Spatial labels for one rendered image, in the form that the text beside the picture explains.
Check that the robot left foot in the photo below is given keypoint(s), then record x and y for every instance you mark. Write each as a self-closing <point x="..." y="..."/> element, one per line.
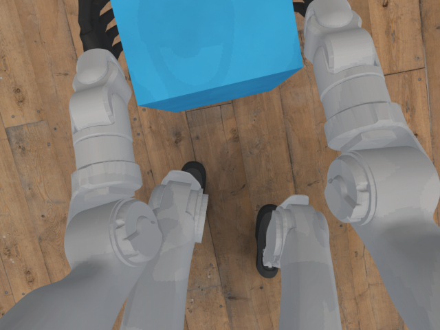
<point x="198" y="171"/>

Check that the right robot thigh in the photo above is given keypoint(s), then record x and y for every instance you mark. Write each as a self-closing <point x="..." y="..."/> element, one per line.
<point x="309" y="298"/>

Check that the left robot upper arm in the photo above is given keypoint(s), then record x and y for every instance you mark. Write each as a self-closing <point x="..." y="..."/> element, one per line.
<point x="108" y="248"/>

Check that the right robot upper arm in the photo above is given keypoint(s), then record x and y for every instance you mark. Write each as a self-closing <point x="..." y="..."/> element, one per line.
<point x="389" y="196"/>

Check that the left robot hand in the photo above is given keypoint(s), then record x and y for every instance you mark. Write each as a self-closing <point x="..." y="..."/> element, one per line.
<point x="93" y="27"/>

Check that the carton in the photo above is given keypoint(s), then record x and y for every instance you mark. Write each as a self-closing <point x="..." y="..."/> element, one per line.
<point x="184" y="54"/>

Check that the robot left forearm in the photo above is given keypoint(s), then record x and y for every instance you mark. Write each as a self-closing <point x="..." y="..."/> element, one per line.
<point x="105" y="165"/>

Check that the robot right forearm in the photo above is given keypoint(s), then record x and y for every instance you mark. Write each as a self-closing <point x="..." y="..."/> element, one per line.
<point x="351" y="83"/>

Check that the right robot hand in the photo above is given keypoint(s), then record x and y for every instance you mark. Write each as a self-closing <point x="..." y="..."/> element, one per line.
<point x="301" y="7"/>

